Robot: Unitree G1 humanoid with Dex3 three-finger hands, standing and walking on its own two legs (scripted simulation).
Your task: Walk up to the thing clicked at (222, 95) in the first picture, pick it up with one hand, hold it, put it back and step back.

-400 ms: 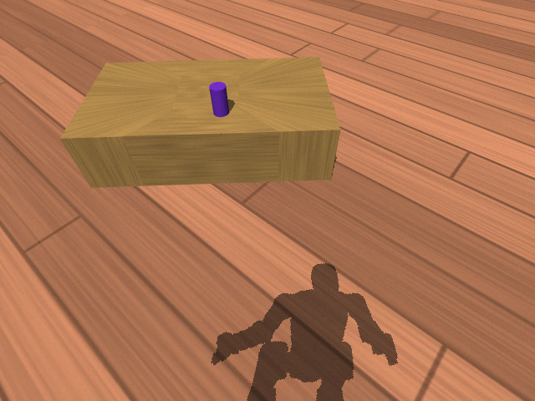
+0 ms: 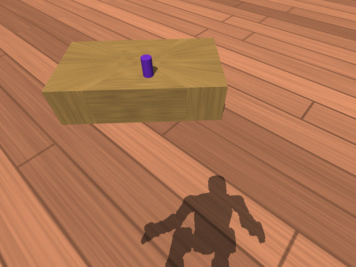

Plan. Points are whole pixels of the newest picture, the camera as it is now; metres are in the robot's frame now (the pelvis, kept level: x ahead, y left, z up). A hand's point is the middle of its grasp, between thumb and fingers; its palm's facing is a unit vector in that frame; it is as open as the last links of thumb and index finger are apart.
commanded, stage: stand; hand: left
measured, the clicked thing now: (147, 66) +1.43 +0.27 -0.38
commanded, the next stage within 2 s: walk up in 0.72 s
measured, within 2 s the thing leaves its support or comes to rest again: neither
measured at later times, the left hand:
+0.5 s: hand out of the picture +0.08 +0.25 -0.16, palm faces -0.03 -0.94 -0.33, open 7.4 cm
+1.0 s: hand out of the picture +0.10 +0.26 -0.14, palm faces +0.01 -0.91 -0.41, open 7.4 cm
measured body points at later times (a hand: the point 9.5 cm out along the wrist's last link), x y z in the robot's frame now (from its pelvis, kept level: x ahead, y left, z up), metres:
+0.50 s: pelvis +0.01 +0.00 +0.00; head +0.02 +0.00 +0.45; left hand +0.08 +0.30 -0.13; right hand +0.08 -0.30 -0.13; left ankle +0.00 +0.12 -0.75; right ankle +0.00 -0.12 -0.75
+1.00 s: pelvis +0.06 -0.03 -0.01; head +0.06 -0.04 +0.44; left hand +0.10 +0.31 -0.12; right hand +0.11 -0.36 -0.14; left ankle +0.01 +0.11 -0.71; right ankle +0.03 -0.13 -0.75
